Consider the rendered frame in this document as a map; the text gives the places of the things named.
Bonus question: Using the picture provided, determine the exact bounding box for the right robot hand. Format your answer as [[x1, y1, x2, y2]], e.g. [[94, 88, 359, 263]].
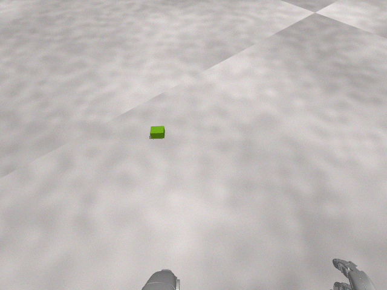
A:
[[330, 259, 377, 290]]

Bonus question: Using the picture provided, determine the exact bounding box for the small box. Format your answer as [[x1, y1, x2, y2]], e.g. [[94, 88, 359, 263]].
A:
[[150, 126, 165, 138]]

